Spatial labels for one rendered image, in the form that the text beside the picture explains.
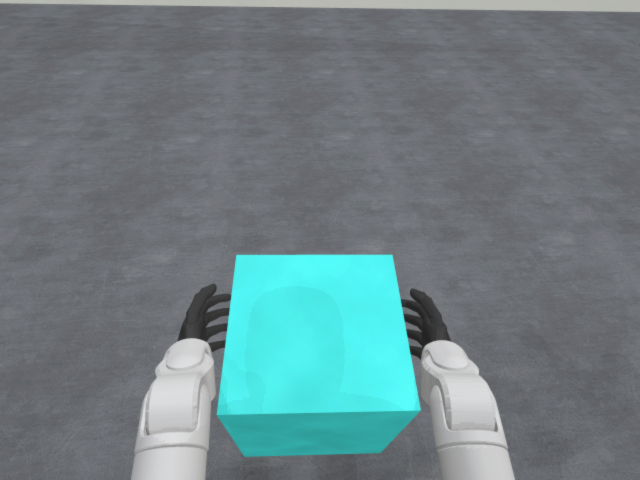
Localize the carton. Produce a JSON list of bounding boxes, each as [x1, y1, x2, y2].
[[217, 255, 421, 457]]

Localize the left robot hand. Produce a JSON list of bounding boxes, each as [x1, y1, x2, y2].
[[177, 284, 231, 352]]

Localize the left robot forearm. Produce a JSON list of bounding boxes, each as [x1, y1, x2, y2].
[[131, 338, 216, 480]]

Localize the right robot forearm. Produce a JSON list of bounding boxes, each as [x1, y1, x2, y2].
[[421, 340, 515, 480]]

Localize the right robot hand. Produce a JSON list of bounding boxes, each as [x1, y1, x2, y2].
[[401, 288, 451, 360]]

